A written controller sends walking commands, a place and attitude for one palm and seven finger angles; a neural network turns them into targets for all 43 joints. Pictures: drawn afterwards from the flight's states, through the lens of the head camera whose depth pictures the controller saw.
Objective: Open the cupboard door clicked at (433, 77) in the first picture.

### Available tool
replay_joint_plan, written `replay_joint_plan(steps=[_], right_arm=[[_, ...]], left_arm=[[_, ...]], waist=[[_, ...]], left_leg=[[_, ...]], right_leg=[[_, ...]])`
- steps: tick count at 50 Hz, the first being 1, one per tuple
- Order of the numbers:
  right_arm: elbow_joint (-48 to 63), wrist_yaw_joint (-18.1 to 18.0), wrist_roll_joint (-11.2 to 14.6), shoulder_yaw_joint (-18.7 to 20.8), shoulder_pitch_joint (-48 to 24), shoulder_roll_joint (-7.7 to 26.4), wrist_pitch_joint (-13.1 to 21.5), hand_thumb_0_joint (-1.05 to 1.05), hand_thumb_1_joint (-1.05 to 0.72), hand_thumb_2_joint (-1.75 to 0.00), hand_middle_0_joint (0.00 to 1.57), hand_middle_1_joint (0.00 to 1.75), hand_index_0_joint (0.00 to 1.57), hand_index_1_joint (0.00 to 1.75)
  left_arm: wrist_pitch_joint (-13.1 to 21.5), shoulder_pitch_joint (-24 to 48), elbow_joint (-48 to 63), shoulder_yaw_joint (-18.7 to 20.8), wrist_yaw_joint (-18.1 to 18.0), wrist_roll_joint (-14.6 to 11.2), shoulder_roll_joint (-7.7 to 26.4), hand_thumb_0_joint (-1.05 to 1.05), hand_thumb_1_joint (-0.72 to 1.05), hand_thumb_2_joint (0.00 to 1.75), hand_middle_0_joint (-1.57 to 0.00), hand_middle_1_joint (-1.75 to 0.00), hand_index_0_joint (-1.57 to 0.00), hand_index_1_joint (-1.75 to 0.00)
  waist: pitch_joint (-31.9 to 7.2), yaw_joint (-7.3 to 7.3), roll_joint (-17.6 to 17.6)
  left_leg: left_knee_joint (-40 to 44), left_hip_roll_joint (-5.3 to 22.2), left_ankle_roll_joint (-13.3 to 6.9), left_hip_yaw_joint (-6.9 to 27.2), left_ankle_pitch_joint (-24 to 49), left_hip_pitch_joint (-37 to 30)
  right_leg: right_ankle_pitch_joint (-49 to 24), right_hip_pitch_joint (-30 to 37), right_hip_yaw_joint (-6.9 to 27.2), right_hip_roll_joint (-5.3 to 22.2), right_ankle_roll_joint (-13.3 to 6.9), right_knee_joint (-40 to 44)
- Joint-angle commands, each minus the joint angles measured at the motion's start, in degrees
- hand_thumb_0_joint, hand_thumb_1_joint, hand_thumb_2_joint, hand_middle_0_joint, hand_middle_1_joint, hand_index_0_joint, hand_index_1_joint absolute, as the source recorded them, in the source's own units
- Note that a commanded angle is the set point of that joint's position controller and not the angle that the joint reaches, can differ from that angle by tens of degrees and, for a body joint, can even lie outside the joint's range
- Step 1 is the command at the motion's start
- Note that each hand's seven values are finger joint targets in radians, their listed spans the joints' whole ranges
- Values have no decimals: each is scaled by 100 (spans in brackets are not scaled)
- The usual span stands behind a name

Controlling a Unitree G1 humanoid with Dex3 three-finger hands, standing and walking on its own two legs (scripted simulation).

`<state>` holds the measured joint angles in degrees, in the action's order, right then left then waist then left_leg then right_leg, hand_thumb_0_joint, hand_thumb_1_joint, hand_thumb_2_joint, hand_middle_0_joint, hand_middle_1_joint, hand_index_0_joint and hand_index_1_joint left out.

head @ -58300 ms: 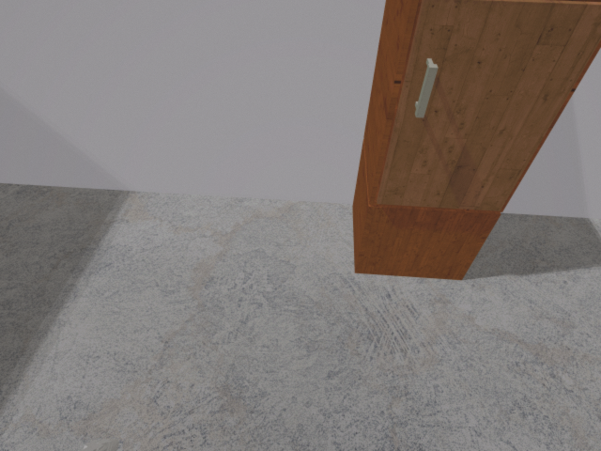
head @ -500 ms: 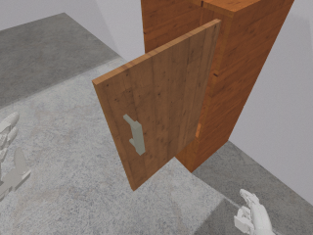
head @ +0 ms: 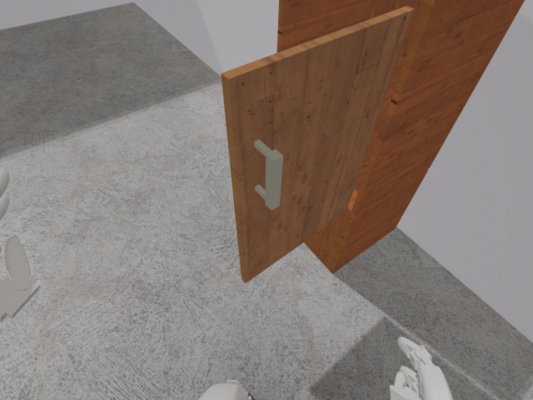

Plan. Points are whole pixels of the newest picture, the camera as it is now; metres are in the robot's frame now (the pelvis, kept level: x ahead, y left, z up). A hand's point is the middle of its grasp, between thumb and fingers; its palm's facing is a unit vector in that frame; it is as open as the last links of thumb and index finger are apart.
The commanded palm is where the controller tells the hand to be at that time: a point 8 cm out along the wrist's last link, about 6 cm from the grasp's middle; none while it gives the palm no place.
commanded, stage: step back with the hand held close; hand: left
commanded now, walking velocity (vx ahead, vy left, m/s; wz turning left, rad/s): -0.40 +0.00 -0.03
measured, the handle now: (266, 175) +0.45 +0.05 +0.07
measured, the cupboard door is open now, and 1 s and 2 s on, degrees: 92 92 92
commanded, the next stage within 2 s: stop stepping back and stand still in 0.36 s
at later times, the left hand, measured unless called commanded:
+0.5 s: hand (13, 359) +0.12 +0.24 +0.18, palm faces +0.30 -0.83 -0.46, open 7.4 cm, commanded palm +0.07 +0.29 +0.19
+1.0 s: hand out of the picture +0.02 +0.26 +0.17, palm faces +0.43 -0.80 -0.41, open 7.4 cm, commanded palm -0.04 +0.30 +0.19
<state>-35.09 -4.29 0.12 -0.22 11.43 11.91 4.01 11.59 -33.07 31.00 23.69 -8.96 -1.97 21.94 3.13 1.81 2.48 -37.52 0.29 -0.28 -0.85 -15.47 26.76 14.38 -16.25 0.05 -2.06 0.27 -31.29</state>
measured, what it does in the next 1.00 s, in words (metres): walks backwards: right foot, then left foot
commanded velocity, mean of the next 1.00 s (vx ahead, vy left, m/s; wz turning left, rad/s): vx -0.07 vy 0.01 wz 0.00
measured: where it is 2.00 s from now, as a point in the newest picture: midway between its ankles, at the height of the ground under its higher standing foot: outside the picture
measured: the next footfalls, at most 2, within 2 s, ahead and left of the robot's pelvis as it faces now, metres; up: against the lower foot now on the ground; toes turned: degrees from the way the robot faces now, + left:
right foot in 0.36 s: -0.14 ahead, -0.09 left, +0.00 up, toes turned +0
left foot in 0.50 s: +0.03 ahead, +0.08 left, +0.00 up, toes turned -5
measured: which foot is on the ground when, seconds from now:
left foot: down 0.00-0.38, up 0.40-0.48, down 0.50-0.68, up 0.70-0.90, down 0.92-1.00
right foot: down 0.00-0.08, up 0.10-0.34, down 0.36-1.00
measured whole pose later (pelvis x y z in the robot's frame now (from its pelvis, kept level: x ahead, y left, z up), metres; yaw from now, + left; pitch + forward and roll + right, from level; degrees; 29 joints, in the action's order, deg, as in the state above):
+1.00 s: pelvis -0.20 +0.01 +0.01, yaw -3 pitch -2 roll +1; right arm -39.6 -5.6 -0.5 0.8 16.4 13.7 7.3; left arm 10.9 -29.5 24.1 22.4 -9.5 -0.5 20.7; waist -1.2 -0.4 -1.2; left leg -29.7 1.5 0.3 -2.6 -14.7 12.7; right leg 15.1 -15.4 -3.4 0.4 -1.5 -31.7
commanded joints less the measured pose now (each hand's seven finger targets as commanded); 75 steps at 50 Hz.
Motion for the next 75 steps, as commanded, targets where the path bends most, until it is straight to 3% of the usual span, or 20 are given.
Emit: replay_joint_plan(steps=[1, 5, 8, 14, 18, 22, 25, 27, 31, 33, 35, 43, 50, 56, 61, 63, 64, 68, 71, 75], right_arm=[[768, -153, -43, 291, -451, 671, 318, 0, -90, -90, 20, 30, 20, 30], [956, -185, -113, 315, -736, 859, 488, 0, -90, -90, 20, 30, 20, 30], [832, -4, -126, 392, -586, 701, 572, 0, -90, -90, 20, 30, 20, 30], [705, 103, -125, 306, -595, 684, 539, 0, -90, -90, 20, 30, 20, 30], [635, 46, -130, 211, -652, 530, 345, 0, -90, -90, 20, 30, 20, 30], [807, -119, 15, 126, -761, 523, 263, 0, -90, -90, 20, 30, 20, 30], [791, -93, 64, 276, -498, 777, 382, 0, -90, -90, 20, 30, 20, 30], [802, -4, -122, 296, -426, 736, 564, 0, -90, -90, 20, 30, 20, 30], [969, -4, -71, 253, -515, 725, 509, 0, -90, -90, 20, 30, 20, 30], [1010, -9, -68, 278, -489, 642, 406, 0, -90, -90, 20, 30, 20, 30], [884, -21, -79, 386, -505, 733, 330, 0, -90, -90, 20, 30, 20, 30], [474, -228, -106, 274, -242, 700, 692, 0, -90, -90, 20, 30, 20, 30], [625, -113, -43, 237, -302, 718, 740, 0, -90, -90, 20, 30, 20, 30], [613, -68, -32, 252, -272, 694, 724, 0, -90, -90, 20, 30, 20, 30], [540, 7, -56, 237, -264, 584, 631, 0, -90, -90, 20, 30, 20, 30], [554, 14, -51, 205, -290, 583, 620, 0, -90, -90, 20, 30, 20, 30], [-828, 549, -150, 509, -98, 1196, 631, 0, -90, -90, 20, 30, 20, 30], [-545, 383, -250, 361, 46, 1071, -26, 0, -90, -90, 20, 30, 20, 30], [-660, 326, -295, 310, -221, 1093, -141, 0, -90, -90, 20, 30, 20, 30], [-1097, 294, -148, 244, -26, 528, -387, 0, -90, -90, 20, 30, 20, 30]], left_arm=[[222, 861, 1061, 680, -210, -11, 1316, 0, 90, 90, -20, -30, -20, -30], [419, 691, 1056, 969, -123, 69, 1333, 0, 90, 90, -20, -30, -20, -30], [384, 384, 1097, 857, -146, -34, 1168, 0, 90, 90, -20, -30, -20, -30], [286, 381, 1198, 547, -129, -237, 1089, 0, 90, 90, -20, -30, -20, -30], [503, 922, 1143, 947, -154, -185, 1792, 0, 90, 90, -20, -30, -20, -30], [224, 560, 976, 753, -9, -121, 1524, 0, 90, 90, -20, -30, -20, -30], [257, 644, 1288, 740, 86, -237, 1583, 0, 90, 90, -20, -30, -20, -30], [215, 17, 976, 889, 22, -207, 1459, 0, 90, 90, -20, -30, -20, -30], [126, -483, 1203, 908, -91, -167, 1345, 0, 90, 90, -20, -30, -20, -30], [93, -562, 1045, 958, -91, -104, 1422, 0, 90, 90, -20, -30, -20, -30], [91, -67, 1198, 1079, -139, -110, 1609, 0, 90, 90, -20, -30, -20, -30], [263, 1035, 202, 419, -205, 182, 1125, 0, 90, 90, -20, -30, -20, -30], [356, 797, 1046, 705, -178, 190, 1230, 0, 90, 90, -20, -30, -20, -30], [251, 606, 412, 565, -170, 111, 961, 0, 90, 90, -20, -30, -20, -30], [212, 922, 442, 439, -139, 63, 1045, 0, 90, 90, -20, -30, -20, -30], [256, 965, 591, 536, -175, 62, 1131, 0, 90, 90, -20, -30, -20, -30], [-732, 1042, -3789, -1686, 648, 537, -166, 0, 90, 90, -20, -30, -20, -30], [-1222, 1354, -4481, -1823, 863, 384, -630, 0, 90, 90, -20, -30, -20, -30], [-1158, 1589, -5629, -1877, 807, 346, -443, 0, 90, 90, -20, -30, -20, -30], [-1011, 1620, -7193, -1970, 743, 319, 22, 0, 90, 90, -20, -30, -20, -30]], waist=[[-431, -307, -401], [-640, -95, 1798], [-938, -66, 565], [-1170, -113, 1121], [-956, -147, -745], [-895, -229, -818], [-1452, -146, 881], [-1395, -60, 1184], [-840, -140, 1268], [-569, -203, 460], [-467, -127, -1528], [-218, -203, -696], [-114, -199, 1173], [-161, -250, 264], [-368, -272, -1076], [-593, -266, -772], [-370, -604, -406], [-344, -298, 33], [-618, -51, -152], [-886, -182, -1596]], left_leg=[[740, 139, 43, 308, 278, -1397], [3491, 1826, -774, 2450, -2738, 1097], [2895, 1593, -751, 1706, -1337, -76], [2844, 1146, -121, 835, -653, -841], [-395, 147, 307, -27, -177, -1778], [231, -63, 157, 9, 723, -862], [1821, 1249, -440, 1302, 4053, -2579], [2555, 1599, -752, 2084, 1010, -1627], [3012, 786, -176, 929, -2088, 375], [1745, 157, 82, 261, -1699, 426], [-1756, -279, 274, 275, -685, -462], [669, 26, -169, -350, -604, -1069], [2650, 1147, -534, 1222, -2249, -227], [1795, 780, -338, 592, -1699, -37], [-297, 83, -66, -72, -570, -488], [432, 153, -74, 2, -221, -976], [-277, 488, -150, 318, 1105, -905], [1398, 1411, -989, 2032, 2270, -434], [1166, 1217, -922, 1584, 3496, -830], [-41, -81, 2, 101, -744, -810]], right_leg=[[-597, -1015, 668, 866, -326, 892], [958, 1175, 156, -402, 74, -2229], [1325, 229, 150, -263, -56, -2473], [1252, 772, -283, -259, -229, 434], [-992, -1004, 1432, 1758, -783, 2063], [-4608, 485, 342, 1149, -352, 304], [844, -125, 47, -133, 134, -1049], [1891, 21, 290, -170, 5, -1493], [1069, 1630, -423, -286, -185, 77], [1480, 1191, 91, 275, -357, 1239], [3323, -1421, 2713, 2179, -1098, 2708], [1944, -358, 1205, 1417, -616, 1771], [708, 432, -318, 144, 12, -399], [583, 766, -64, 195, -97, 391], [1255, 158, 1896, 1514, -793, 1630], [246, 355, 1295, 1393, -686, 1236], [-1599, -551, 328, 1481, -527, 26], [669, -553, -184, 279, -72, -1603], [485, 30, 160, 375, -86, -892], [-3030, 934, 1463, 1677, -760, 889]])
